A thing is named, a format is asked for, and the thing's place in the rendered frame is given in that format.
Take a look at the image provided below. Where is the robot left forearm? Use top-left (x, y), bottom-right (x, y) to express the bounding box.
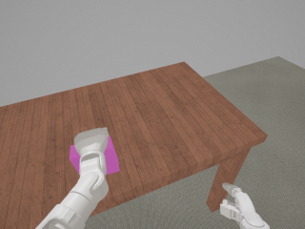
top-left (35, 151), bottom-right (109, 229)

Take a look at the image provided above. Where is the right robot hand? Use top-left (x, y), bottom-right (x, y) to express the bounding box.
top-left (220, 182), bottom-right (256, 226)

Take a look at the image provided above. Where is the table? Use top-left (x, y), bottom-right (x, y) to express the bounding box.
top-left (0, 61), bottom-right (268, 229)

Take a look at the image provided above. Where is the sponge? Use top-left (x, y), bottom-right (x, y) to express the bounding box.
top-left (70, 136), bottom-right (120, 175)

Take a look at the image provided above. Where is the left robot hand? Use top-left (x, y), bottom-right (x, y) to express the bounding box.
top-left (73, 127), bottom-right (109, 156)

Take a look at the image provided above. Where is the robot right forearm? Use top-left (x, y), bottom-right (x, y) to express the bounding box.
top-left (239, 211), bottom-right (270, 229)

